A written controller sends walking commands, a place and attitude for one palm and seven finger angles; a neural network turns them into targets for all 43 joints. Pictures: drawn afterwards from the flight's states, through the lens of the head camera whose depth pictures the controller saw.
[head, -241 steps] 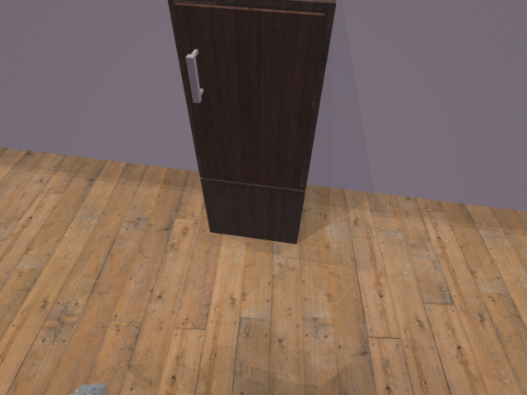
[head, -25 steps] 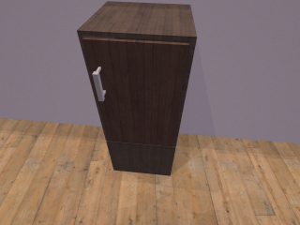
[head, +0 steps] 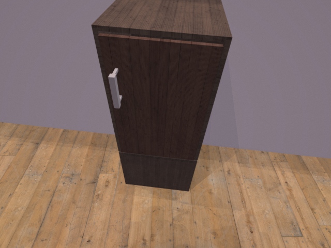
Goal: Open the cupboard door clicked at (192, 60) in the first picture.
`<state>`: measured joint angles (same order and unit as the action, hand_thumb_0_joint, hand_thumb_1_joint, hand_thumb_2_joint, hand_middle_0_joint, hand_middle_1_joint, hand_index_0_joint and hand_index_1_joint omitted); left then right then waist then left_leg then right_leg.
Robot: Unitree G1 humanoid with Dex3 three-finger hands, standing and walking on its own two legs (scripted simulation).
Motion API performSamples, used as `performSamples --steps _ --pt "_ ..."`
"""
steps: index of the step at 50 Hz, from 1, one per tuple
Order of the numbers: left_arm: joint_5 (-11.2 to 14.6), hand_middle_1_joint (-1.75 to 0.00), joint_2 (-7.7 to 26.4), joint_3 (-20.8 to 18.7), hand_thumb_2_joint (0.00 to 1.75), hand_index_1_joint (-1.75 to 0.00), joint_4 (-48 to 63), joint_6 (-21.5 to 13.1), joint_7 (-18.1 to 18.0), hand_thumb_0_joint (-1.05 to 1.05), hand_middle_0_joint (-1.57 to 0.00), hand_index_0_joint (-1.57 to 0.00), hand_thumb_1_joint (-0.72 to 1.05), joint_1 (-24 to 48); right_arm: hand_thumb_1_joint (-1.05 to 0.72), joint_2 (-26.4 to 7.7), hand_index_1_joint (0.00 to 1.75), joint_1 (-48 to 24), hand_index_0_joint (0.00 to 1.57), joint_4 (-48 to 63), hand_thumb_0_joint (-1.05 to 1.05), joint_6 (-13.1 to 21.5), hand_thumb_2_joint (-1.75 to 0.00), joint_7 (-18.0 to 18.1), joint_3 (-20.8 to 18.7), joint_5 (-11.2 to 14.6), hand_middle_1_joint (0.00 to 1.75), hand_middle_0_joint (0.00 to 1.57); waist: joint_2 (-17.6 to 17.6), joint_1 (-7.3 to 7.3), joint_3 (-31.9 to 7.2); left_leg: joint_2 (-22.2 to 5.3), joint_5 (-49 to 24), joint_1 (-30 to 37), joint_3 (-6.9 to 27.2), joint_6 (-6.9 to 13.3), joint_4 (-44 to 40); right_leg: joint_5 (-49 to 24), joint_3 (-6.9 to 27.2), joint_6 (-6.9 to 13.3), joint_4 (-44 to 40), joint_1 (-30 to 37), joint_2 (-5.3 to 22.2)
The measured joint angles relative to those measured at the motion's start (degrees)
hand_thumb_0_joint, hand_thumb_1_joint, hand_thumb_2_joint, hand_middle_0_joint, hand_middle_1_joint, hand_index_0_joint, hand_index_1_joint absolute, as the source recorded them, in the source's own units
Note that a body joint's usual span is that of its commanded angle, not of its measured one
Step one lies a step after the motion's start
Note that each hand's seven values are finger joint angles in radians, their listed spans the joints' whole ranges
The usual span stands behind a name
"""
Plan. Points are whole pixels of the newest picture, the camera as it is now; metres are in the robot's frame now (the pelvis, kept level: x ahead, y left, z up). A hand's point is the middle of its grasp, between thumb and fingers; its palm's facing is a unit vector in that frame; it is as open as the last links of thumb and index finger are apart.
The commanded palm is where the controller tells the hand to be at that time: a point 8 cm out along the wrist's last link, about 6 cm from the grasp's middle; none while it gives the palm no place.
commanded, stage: shuffle to correct the standing spot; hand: left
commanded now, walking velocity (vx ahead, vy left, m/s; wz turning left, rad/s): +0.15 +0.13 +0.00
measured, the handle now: (116, 88) +0.60 +0.21 +0.05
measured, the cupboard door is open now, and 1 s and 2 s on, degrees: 0 0 0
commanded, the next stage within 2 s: come to a stop and stand still in 0.04 s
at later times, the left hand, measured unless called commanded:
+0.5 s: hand out of the picture +0.05 +0.21 -0.17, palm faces +0.07 -0.99 -0.16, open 7.3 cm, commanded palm none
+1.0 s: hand out of the picture +0.03 +0.18 -0.17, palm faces +0.02 -0.99 -0.17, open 7.3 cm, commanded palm none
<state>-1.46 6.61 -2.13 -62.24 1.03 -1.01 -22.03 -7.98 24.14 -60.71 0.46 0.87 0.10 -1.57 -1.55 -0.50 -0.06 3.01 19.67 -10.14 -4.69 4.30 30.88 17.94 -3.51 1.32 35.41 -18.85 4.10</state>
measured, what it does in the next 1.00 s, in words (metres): steps on the spot: left foot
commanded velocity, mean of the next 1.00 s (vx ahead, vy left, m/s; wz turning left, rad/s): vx -0.02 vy -0.02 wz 0.00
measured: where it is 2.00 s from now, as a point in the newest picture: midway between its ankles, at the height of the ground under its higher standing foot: outside the picture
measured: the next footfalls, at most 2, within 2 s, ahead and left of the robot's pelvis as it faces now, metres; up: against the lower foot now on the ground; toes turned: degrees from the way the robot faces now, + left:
left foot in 0.34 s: +0.10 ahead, +0.12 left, +0.00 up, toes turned +5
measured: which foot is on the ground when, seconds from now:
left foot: down 0.00-0.18, up 0.20-0.32, down 0.34-1.00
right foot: down 0.00-1.00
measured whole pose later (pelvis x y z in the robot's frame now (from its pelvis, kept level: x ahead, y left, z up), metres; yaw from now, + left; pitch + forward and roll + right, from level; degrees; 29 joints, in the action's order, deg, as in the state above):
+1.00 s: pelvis +0.03 +0.02 +0.01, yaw +0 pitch -2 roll +0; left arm -0.9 8.1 0.3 -62.2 -0.2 -1.3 -17.5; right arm -8.7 15.0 -63.3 0.0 1.0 -0.4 -0.8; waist -0.5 0.1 1.7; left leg -1.2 11.8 -11.7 -6.5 1.1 25.1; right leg 11.7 -4.0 0.1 26.0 -12.6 2.0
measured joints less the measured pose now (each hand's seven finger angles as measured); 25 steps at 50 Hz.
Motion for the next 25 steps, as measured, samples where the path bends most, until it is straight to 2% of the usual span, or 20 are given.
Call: performSamples --steps 4,8,9,13,14,16,17,18,21,25 --pt "-0.1 -0.3 0.2 0.0 0.9 -0.3 0.7 -0.5 0.4 0.0 -0.19 -0.2 0.91 1.6 -0.91 0.4 0.3 0.7 0.2 0.2 0.0 1.0 -0.9 0.4 0.2 0.0 0.3 0.2 1.0 1.02 0.8 0.2 -0.5 2.2 -0.3 0.8 -2.7 5.3 -0.9 1.1 5.5 -1.3 -0.8" --pt "0.0 -0.3 1.1 -0.4 0.9 -0.3 2.0 -1.8 0.1 0.02 -0.2 -0.2 0.93 3.8 -0.91 1.1 0.3 1.3 0.2 -0.2 0.0 1.3 -0.9 0.6 0.7 0.5 0.3 0.2 1.5 1.07 1.7 0.8 0.9 2.9 -0.6 0.7 -1.8 -0.6 -2.5 1.7 -2.1 1.9 -1.4" --pt "0.0 -0.3 1.2 -0.5 0.9 -0.3 2.3 -2.4 0.1 0.02 -0.2 -0.2 0.93 4.4 -0.91 1.1 0.3 1.3 0.2 -0.3 0.0 1.3 -0.9 0.5 0.7 0.7 0.3 0.2 1.9 0.83 2.1 0.7 2.0 2.0 -0.6 0.5 0.5 -3.9 -2.6 1.5 -2.4 1.9 -1.3" --pt "0.2 -0.3 1.2 -0.6 0.9 -0.3 3.6 -3.5 -0.6 0.01 -0.19 -0.2 0.93 5.9 -0.91 1.2 0.3 -1.5 0.2 -1.3 0.01 -0.5 -0.9 0.1 0.1 0.9 0.3 0.2 3.0 0.68 3.1 -1.0 9.4 -5.7 0.4 -2.3 15.3 -1.9 -4.6 -0.2 -1.3 3.0 -0.6" --pt "0.1 -0.3 1.3 -0.6 0.9 -0.3 3.8 -3.2 -0.8 0.01 -0.19 -0.2 0.93 6.1 -0.91 1.3 0.3 -2.5 0.2 -1.2 0.01 -0.8 -0.9 0.0 -0.1 0.9 0.3 0.2 2.7 0.61 3.2 -1.7 9.1 -6.9 0.5 -2.7 15.1 -2.0 -4.7 -0.5 -2.0 3.5 -0.4" --pt "0.1 -0.3 1.5 -0.5 0.9 -0.3 3.8 -2.3 -1.0 0.01 -0.19 -0.2 0.92 6.2 -0.91 1.5 0.3 -4.4 0.2 -0.6 0.01 -0.6 -0.9 -0.2 -0.3 0.9 0.3 0.2 1.7 0.53 3.3 -3.2 2.3 -6.6 0.6 -3.6 7.9 -2.0 -4.4 -1.3 -1.9 3.8 0.1" --pt "0.3 -0.3 1.5 -0.5 0.9 -0.3 3.7 -1.8 -1.0 0.01 -0.19 -0.2 0.92 6.1 -0.91 1.4 0.3 -5.0 0.2 0.0 0.01 -0.1 -0.9 -0.2 -0.3 0.9 0.3 0.2 1.8 0.51 3.2 -4.0 -2.2 -6.0 0.7 -3.7 4.3 -1.5 -4.3 -1.7 -1.1 3.5 0.0" --pt "0.5 -0.3 1.6 -0.5 0.9 -0.3 3.4 -1.1 -1.0 0.01 -0.19 -0.2 0.93 6.2 -0.92 1.3 0.3 -5.7 0.2 0.0 0.01 0.0 -0.9 0.1 -0.3 0.4 0.3 0.2 1.5 0.46 3.3 -4.0 -3.9 -6.0 0.2 -3.2 4.2 -1.1 -4.0 -2.2 -0.4 3.4 0.3" --pt "0.5 -0.3 1.7 -0.3 0.9 -0.3 2.5 0.2 -0.8 0.01 -0.19 -0.2 0.93 6.0 -0.94 0.6 0.3 -6.8 0.2 -0.5 0.03 -0.2 -0.9 0.6 -0.6 0.1 0.3 0.2 0.3 -0.01 2.6 -3.0 -3.1 -4.6 -1.1 -1.3 2.6 -0.8 -1.7 -1.8 -1.9 4.1 0.2" --pt "0.6 -0.3 1.9 0.6 0.9 -0.3 1.6 -0.3 -0.5 0.01 -0.19 -0.2 0.93 5.5 -0.95 0.0 0.3 -8.1 0.2 -0.6 0.03 0.5 -0.9 1.2 -0.7 0.6 0.3 0.2 -0.4 -0.4 2.5 -2.0 -4.8 -2.4 -2.0 -0.8 -2.4 -3.6 -0.2 -2.7 -6.1 5.6 0.4"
